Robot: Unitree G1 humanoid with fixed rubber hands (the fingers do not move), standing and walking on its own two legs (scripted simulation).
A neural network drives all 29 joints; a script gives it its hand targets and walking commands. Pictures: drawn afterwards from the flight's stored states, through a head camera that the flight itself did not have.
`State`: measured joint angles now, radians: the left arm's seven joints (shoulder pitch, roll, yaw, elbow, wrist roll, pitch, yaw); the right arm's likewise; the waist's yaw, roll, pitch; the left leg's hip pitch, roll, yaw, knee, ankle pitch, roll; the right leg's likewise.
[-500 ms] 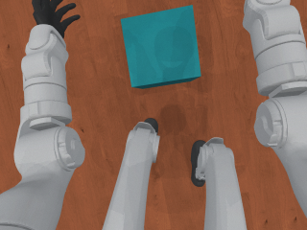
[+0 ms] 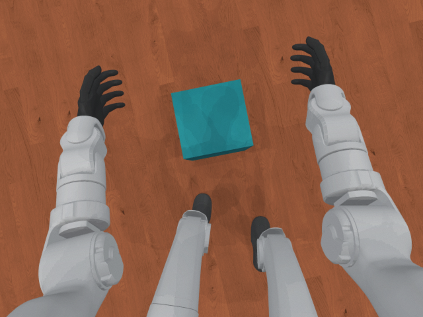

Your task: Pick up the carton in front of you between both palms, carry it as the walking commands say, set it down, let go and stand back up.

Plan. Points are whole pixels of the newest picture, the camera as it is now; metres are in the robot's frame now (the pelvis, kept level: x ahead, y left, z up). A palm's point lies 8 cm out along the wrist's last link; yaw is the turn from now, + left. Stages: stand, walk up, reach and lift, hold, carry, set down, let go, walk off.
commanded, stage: let go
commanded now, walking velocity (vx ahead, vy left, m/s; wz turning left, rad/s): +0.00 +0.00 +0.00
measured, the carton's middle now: (212, 125) +0.48 +0.10 -0.55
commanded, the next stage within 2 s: stand in 1.24 s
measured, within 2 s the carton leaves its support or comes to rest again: neither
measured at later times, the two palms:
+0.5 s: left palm (59, 225) +0.24 +0.26 +0.01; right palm (400, 191) +0.34 -0.17 -0.01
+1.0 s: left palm (84, 241) +0.23 +0.21 +0.04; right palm out of the picture +0.26 -0.26 +0.04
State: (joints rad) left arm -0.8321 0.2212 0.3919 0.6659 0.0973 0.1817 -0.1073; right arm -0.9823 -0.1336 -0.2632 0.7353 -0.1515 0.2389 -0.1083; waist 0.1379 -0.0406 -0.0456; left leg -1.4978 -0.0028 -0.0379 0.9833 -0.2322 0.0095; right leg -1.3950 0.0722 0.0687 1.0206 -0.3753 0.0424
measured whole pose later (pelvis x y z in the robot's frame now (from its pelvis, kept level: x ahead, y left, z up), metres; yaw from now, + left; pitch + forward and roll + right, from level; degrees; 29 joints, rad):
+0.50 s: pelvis +0.05 +0.00 +0.09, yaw +3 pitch +16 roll -1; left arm 0.04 0.20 0.06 0.43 -0.02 0.02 -0.09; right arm -0.13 -0.12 -0.14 0.57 -0.09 0.02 -0.05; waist 0.10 0.02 0.01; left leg -0.68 -0.03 -0.03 0.61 -0.21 0.02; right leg -0.57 0.02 0.08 0.62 -0.34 0.03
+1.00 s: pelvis +0.09 -0.03 +0.10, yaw +4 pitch -3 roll +1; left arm 0.22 0.22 0.05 0.43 0.02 0.11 -0.07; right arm 0.23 -0.21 -0.03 0.44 0.00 0.10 0.05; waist 0.00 -0.04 0.08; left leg -0.16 -0.01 -0.05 0.42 -0.22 -0.03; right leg -0.06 0.03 0.06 0.45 -0.34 -0.03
